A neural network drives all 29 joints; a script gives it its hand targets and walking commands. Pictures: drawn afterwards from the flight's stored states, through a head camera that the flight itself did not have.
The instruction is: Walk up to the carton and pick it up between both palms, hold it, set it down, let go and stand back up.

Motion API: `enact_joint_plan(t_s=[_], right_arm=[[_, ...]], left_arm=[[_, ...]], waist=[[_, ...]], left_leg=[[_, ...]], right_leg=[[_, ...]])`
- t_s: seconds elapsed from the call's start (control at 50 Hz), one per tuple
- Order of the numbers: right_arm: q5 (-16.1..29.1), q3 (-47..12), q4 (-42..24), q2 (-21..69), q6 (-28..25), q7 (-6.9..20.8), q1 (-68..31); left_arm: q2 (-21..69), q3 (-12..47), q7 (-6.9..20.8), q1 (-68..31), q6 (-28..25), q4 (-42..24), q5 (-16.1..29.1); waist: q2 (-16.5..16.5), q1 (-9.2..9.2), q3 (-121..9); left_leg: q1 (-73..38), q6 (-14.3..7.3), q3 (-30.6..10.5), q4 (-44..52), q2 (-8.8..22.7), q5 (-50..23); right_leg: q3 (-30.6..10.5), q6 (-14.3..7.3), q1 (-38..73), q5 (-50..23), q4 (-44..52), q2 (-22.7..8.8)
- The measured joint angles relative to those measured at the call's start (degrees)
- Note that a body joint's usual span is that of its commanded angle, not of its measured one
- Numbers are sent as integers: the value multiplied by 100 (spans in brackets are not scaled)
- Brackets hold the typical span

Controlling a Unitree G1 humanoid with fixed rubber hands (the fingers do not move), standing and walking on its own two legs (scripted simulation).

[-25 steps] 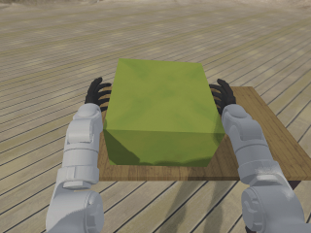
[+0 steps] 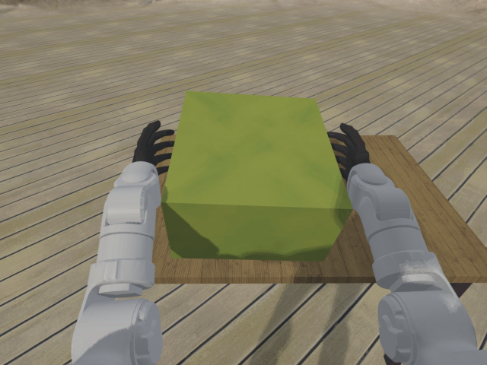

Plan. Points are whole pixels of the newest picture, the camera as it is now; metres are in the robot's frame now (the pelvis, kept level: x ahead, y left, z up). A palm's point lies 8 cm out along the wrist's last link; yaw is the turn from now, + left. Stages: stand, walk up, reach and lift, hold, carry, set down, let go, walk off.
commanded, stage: hold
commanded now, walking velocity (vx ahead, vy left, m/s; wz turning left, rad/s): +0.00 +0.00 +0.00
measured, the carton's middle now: (250, 170) +0.41 +0.00 +0.16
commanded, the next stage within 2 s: set down in 0.14 s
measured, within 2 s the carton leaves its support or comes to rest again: neither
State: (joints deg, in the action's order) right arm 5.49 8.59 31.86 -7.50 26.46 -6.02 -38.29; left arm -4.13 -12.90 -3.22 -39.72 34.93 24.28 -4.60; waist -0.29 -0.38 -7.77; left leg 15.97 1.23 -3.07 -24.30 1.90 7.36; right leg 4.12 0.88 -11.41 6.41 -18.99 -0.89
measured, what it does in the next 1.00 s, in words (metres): stands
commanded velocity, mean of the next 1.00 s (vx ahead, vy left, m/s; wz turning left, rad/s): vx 0.00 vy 0.00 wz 0.00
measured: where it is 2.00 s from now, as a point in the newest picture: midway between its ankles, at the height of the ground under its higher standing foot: outside the picture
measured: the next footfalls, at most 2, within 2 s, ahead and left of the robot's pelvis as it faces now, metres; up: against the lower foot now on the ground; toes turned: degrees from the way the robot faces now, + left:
none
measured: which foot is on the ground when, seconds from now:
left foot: down 0.00-1.00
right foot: down 0.00-1.00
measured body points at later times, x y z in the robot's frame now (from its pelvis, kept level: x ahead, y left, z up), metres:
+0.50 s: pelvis +0.01 +0.00 +0.00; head -0.04 +0.01 +0.45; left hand +0.40 +0.18 +0.18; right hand +0.41 -0.17 +0.18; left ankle +0.06 +0.13 -0.74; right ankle +0.04 -0.13 -0.74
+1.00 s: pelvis +0.03 -0.01 +0.00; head +0.01 +0.00 +0.45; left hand +0.42 +0.17 +0.15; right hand +0.43 -0.18 +0.14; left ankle +0.06 +0.13 -0.74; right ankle +0.04 -0.13 -0.74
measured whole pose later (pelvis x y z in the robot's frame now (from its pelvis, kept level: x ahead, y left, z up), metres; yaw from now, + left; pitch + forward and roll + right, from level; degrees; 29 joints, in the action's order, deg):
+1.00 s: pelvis +0.03 -0.01 +0.00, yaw +0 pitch +1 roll -1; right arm 5.5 7.6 40.8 -7.1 7.6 -4.3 -37.3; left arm -1.2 -15.1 -2.9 -34.1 19.9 25.3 -8.1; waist -0.6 -0.3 -4.3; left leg 14.8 2.0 -3.1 -22.4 2.2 8.6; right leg 4.1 0.4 -11.1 8.8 -18.9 -0.7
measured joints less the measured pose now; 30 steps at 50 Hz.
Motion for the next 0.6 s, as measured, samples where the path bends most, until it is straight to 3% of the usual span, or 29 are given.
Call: enact_joint_plan(t_s=[0.26,0.34,0.48,0.6], right_arm=[[0,-4,64,24,-41,-4,-92],[-1,-3,116,24,-404,-8,-98],[0,-4,714,39,-1105,105,-196],[0,-4,877,40,-1487,160,-114]], left_arm=[[92,-282,114,4,-60,-4,-73],[62,-203,91,6,-372,-7,-73],[289,-630,249,62,-777,98,-330],[301,-450,147,273,-1088,97,-347]], waist=[[-5,-4,111],[-5,-4,126],[-33,-4,134],[-33,-4,253]], left_leg=[[-40,-13,0,11,-1,-1],[-42,2,0,16,-1,3],[-83,9,0,107,0,6],[-119,44,0,186,5,8]], right_leg=[[0,3,37,2,3,0],[0,0,37,15,3,-1],[0,-13,34,62,3,-1],[0,-30,34,115,3,1]])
